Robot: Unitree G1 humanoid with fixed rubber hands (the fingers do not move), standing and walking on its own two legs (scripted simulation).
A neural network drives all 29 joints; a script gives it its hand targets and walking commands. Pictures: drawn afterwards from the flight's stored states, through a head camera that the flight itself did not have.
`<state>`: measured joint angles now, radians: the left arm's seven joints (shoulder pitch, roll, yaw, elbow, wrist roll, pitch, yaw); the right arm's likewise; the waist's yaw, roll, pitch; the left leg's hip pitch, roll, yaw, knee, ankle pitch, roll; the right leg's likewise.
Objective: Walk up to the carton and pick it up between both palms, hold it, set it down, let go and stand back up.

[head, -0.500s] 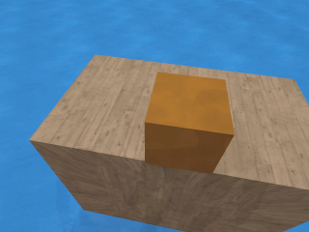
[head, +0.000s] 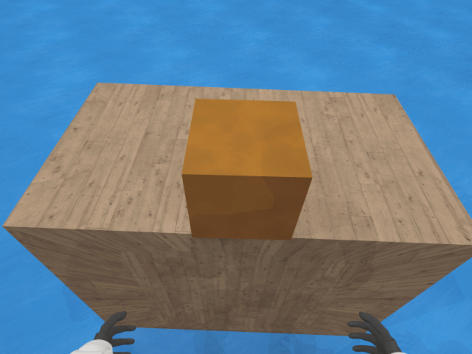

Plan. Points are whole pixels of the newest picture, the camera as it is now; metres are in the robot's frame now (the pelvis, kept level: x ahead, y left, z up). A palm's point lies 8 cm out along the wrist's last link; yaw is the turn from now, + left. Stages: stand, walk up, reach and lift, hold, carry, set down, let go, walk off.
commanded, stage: reach and lift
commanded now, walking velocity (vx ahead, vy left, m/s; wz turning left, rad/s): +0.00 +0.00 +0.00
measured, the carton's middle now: (243, 169) +0.46 +0.01 +0.05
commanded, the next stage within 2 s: none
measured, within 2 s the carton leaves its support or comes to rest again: neither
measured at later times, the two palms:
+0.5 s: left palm (96, 342) +0.17 +0.24 -0.06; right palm (378, 346) +0.18 -0.22 -0.05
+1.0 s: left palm (96, 331) +0.18 +0.22 -0.01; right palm (382, 337) +0.18 -0.20 +0.00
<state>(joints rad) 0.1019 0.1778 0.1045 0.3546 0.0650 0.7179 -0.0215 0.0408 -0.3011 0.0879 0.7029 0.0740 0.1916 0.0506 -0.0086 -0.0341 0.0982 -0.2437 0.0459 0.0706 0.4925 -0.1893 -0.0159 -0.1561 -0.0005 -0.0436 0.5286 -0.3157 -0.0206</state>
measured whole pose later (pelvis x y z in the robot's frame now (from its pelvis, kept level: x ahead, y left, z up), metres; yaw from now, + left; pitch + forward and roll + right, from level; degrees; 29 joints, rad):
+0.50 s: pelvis +0.03 +0.01 +0.01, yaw -1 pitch -1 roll +0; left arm 0.27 0.18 0.06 0.21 -0.05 0.47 0.03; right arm 0.27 -0.24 0.02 0.40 0.07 0.13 0.05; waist 0.04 -0.03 0.07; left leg -0.16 0.03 0.10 0.34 -0.15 -0.01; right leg -0.08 -0.01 -0.01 0.35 -0.25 -0.01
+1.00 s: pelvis +0.02 +0.01 +0.02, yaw -2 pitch -3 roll +1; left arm 0.37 0.18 0.02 0.02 -0.10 0.30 0.05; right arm 0.41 -0.17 0.01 0.11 0.10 0.08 -0.01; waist 0.06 -0.04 0.04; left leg -0.10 0.04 0.12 0.24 -0.10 -0.01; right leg -0.03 0.01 0.00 0.28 -0.21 -0.02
